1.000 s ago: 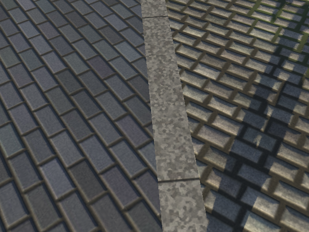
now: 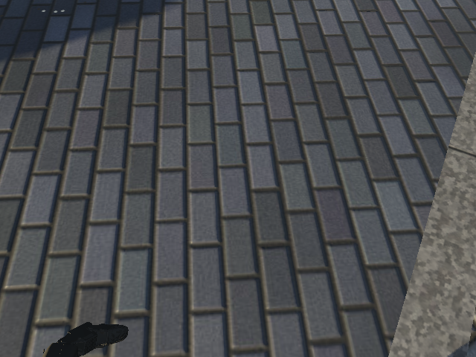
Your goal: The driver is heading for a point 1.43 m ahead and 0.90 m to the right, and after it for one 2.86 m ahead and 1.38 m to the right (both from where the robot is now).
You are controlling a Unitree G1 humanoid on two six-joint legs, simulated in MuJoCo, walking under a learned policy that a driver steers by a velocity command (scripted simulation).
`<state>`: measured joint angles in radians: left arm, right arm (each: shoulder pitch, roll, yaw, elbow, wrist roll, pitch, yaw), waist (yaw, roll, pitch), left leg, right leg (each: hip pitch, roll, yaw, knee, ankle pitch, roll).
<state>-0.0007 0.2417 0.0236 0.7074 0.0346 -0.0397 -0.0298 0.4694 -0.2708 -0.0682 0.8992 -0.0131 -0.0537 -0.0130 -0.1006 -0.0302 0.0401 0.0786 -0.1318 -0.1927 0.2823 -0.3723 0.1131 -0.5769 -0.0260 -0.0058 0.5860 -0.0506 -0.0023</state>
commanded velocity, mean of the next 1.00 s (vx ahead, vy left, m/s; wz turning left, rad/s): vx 0.10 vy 0.00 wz -0.39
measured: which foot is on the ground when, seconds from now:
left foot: down 0.00-0.06, up 0.08-0.54, down 0.56-1.00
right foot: up 0.00-0.02, down 0.04-0.56, up 0.58-1.00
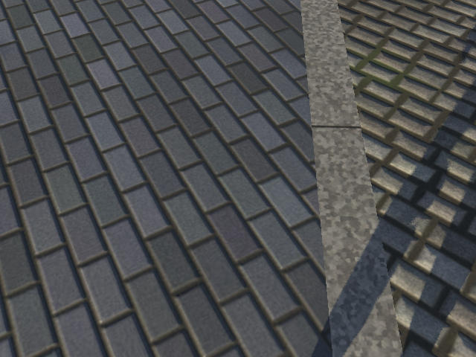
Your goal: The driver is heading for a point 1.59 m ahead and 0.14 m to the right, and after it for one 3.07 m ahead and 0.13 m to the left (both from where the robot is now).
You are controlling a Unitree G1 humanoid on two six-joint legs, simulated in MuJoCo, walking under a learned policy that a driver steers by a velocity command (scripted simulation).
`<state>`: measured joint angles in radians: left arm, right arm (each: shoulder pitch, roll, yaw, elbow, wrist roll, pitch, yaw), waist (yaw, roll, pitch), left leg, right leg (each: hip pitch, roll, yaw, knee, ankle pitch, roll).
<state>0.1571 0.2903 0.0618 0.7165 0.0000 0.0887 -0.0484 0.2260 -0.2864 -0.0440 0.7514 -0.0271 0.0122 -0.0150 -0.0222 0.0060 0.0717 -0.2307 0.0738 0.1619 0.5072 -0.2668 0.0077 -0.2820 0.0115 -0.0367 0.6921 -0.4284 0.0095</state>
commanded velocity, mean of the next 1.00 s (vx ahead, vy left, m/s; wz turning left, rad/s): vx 0.00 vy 0.00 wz -0.36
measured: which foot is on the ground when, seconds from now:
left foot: down 0.00-0.04, up 0.06-0.56, down 0.58-1.00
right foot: up 0.00-0.02, down 0.04-0.58, up 0.60-0.86, down 0.88-1.00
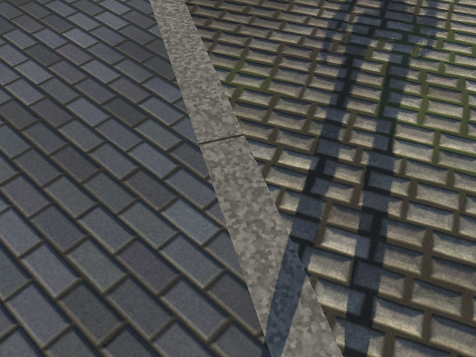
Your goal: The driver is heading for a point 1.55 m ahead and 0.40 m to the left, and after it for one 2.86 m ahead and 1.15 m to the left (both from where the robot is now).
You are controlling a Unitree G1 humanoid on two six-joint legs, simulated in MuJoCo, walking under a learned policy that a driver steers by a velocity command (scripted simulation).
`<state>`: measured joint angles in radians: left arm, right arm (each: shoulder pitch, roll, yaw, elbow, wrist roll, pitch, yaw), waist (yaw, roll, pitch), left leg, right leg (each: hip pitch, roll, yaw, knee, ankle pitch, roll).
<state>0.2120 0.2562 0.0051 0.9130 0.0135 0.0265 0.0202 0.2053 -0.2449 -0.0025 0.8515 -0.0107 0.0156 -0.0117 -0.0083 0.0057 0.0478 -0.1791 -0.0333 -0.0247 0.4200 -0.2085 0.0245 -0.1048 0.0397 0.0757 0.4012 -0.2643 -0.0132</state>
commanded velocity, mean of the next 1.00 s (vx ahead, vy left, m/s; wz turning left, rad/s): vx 0.06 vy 0.00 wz -0.01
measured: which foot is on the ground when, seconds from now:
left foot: down 0.00-1.00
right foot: down 0.00-1.00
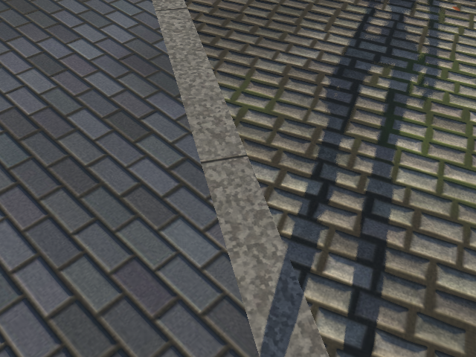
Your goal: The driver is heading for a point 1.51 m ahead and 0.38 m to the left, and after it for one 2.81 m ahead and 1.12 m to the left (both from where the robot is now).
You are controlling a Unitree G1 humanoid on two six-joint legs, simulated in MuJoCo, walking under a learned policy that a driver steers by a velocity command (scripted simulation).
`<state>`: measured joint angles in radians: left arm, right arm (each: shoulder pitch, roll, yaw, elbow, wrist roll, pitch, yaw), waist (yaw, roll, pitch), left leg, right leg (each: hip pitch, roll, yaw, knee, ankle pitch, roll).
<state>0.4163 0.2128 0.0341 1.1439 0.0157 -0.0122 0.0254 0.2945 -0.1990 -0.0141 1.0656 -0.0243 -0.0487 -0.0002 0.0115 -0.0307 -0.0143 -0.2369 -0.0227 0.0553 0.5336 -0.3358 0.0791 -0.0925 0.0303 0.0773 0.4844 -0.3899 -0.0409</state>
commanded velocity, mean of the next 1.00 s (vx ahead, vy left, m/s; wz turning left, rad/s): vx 0.46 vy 0.00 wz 0.11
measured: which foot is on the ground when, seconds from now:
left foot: down 0.00-0.46, up 0.48-0.98, down 1.00-1.00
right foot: down 0.00-0.00, up 0.02-0.44, down 0.46-1.00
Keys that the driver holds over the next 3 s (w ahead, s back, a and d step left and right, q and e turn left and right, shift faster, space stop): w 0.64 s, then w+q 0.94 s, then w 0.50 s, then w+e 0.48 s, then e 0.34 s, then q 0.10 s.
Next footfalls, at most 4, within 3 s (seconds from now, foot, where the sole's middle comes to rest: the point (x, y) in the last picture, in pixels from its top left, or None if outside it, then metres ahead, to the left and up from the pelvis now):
0.46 right None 0.38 -0.05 -0.77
1.00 left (204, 313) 0.67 0.11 -0.77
1.54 right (223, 217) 1.04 0.06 -0.77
2.04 left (139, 198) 1.11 0.37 -0.77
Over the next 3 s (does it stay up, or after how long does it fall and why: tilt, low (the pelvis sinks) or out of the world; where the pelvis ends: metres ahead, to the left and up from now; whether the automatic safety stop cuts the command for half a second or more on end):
stays up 1.40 0.40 0.01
